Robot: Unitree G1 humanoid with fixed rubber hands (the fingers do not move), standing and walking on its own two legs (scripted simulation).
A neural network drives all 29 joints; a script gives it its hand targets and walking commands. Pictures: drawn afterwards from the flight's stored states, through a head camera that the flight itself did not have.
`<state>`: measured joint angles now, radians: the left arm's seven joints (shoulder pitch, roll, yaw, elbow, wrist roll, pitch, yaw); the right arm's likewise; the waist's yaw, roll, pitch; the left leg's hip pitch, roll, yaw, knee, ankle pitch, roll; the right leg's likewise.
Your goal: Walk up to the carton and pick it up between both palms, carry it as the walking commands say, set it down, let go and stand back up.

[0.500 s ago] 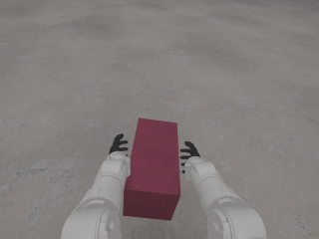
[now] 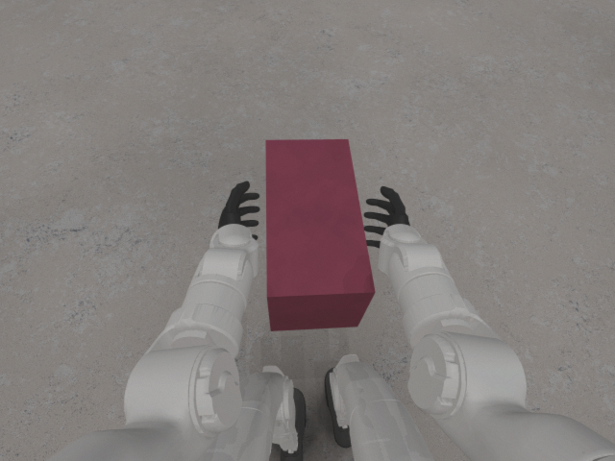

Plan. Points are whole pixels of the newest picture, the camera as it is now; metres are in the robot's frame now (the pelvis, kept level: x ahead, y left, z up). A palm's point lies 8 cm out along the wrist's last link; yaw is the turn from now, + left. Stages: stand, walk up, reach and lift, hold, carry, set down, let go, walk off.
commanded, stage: set down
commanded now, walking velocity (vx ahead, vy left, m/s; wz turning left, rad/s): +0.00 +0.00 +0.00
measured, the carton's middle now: (310, 231) +0.44 -0.01 -0.10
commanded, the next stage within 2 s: none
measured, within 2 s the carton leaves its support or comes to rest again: neither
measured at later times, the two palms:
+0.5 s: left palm (253, 240) +0.45 +0.09 -0.14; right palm (377, 239) +0.45 -0.14 -0.14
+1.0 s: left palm (254, 253) +0.47 +0.10 -0.23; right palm (363, 252) +0.47 -0.13 -0.23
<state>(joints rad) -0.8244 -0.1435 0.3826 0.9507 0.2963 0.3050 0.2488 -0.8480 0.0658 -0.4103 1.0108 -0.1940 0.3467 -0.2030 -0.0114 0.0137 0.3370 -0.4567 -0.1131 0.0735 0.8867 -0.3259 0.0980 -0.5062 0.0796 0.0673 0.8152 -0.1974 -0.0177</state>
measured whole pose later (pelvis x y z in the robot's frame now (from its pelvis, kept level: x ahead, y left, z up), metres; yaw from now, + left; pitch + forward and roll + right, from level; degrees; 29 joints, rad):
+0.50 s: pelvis +0.04 +0.00 -0.05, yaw +2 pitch +12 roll -1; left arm -0.88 -0.14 0.24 0.85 0.10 0.10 0.34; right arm -0.81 0.06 -0.36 0.72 -0.19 0.16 -0.19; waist -0.02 0.03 0.37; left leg -0.97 -0.14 0.07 1.15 -0.39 0.14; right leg -1.02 0.08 0.05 1.10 -0.29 0.02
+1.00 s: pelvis +0.00 -0.01 -0.12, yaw +3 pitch +14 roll -2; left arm -1.06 -0.02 0.20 0.71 0.04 0.25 0.34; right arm -1.03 0.04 -0.29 0.66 -0.13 0.25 -0.29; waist -0.05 0.05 0.52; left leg -1.27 -0.13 0.07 1.49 -0.46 0.14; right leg -1.31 0.08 -0.01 1.41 -0.35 0.00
